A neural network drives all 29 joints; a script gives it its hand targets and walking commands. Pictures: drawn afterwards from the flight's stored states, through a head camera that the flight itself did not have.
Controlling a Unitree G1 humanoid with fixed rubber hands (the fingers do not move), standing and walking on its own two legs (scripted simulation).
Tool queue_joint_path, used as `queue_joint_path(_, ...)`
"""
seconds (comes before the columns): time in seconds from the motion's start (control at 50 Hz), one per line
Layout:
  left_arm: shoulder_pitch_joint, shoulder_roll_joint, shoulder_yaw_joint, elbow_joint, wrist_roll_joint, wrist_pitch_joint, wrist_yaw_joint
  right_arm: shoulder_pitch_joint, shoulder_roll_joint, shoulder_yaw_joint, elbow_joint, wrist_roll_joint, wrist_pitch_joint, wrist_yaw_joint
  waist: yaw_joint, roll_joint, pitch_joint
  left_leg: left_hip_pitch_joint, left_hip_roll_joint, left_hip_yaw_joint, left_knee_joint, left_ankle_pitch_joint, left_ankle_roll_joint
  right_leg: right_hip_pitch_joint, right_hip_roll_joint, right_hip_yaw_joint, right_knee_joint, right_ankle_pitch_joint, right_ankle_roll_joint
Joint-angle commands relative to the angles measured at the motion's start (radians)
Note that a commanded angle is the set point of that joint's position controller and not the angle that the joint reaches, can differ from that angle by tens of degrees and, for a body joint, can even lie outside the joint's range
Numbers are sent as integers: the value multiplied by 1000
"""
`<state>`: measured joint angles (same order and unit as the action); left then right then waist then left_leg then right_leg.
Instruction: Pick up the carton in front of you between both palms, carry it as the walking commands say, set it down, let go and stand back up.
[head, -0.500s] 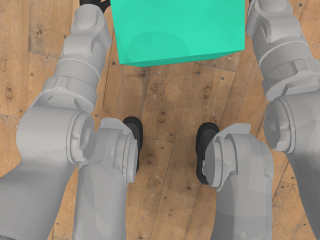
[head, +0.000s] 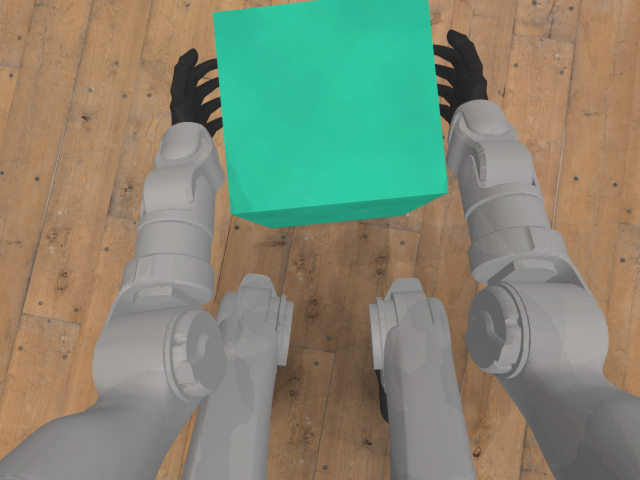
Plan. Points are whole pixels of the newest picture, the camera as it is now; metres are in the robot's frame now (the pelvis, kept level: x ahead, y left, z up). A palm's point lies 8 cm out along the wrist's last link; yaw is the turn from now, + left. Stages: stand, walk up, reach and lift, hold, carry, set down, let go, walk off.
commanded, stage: reach and lift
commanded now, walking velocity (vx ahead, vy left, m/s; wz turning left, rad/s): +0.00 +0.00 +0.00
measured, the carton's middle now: (329, 138) +0.51 +0.00 -0.15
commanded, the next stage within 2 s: none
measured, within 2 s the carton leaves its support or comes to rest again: neither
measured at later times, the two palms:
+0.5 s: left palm (116, 81) +0.47 +0.15 +0.08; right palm (538, 70) +0.48 -0.15 +0.07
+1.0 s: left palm out of the picture +0.43 +0.15 +0.24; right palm out of the picture +0.43 -0.15 +0.23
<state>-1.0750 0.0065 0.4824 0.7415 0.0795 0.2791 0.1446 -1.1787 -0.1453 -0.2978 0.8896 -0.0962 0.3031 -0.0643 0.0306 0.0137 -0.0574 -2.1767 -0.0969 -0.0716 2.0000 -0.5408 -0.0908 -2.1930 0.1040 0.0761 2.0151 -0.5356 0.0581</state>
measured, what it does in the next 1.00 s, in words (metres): rises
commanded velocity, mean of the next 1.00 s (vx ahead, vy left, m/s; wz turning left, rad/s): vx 0.00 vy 0.00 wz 0.00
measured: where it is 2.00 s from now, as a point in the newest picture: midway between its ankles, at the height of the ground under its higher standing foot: (325, 386)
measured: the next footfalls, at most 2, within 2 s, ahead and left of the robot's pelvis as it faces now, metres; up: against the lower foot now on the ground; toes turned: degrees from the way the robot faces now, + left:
none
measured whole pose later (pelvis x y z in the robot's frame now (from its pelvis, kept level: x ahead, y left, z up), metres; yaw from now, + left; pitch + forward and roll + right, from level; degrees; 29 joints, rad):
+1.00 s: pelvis +0.08 +0.00 +0.27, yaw -1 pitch +24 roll +0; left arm -0.48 -0.13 0.37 0.60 0.18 0.29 0.07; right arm -0.49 0.09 -0.32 0.63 -0.19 0.31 -0.04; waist 0.02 0.01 -0.22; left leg -1.05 -0.08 -0.13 1.07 -0.43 -0.04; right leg -1.06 0.08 0.12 1.07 -0.43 0.03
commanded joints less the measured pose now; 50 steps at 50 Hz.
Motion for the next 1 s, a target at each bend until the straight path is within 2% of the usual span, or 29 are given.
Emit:
queue_joint_path(0.0, -702, -994, -457, 2, -34, 29, -283, -566, 1084, 308, -31, 41, -2, 251, 15, -72, -939, 478, -77, 189, -257, 79, 60, 551, 63, -158, -292, 55, -51)
queue_joint_path(0.06, -694, -1009, -428, 20, -6, 36, -295, -563, 1081, 261, -16, 3, -1, 257, 3, -54, -962, 517, -81, 183, -308, 79, 57, 581, 64, -155, -340, 60, -54)
queue_joint_path(0.16, -654, -1052, -441, 15, 1, 50, -313, -529, 1117, 261, -35, -14, 9, 267, -10, -38, -1036, 605, -85, 180, -383, 103, 51, 676, 65, -153, -414, 91, -51)
queue_joint_path(0.36, -509, -1137, -604, -75, -70, 72, -328, -419, 1218, 435, -193, 69, 32, 273, -6, -51, -1166, 823, -85, 157, -507, 230, 45, 903, 71, -148, -531, 222, -31)
queue_joint_path(0.48, -385, -1160, -657, -87, -85, 72, -326, -305, 1243, 486, -224, 87, 32, 267, -10, -50, -1089, 925, -84, 134, -601, 248, 43, 1000, 72, -130, -624, 242, -27)
queue_joint_path(0.74, -125, -1170, -663, -61, -43, 34, -321, -54, 1271, 484, -218, 54, -5, 256, -12, -29, -865, 1183, -69, 79, -854, 281, 55, 1242, 59, -71, -875, 274, -35)
queue_joint_path(0.98, 119, -1169, -705, -90, -16, 23, -325, 175, 1272, 532, -272, 34, -19, 251, -18, -25, -690, 1495, -41, 17, -1116, 401, 71, 1548, 32, -17, -1132, 398, -43)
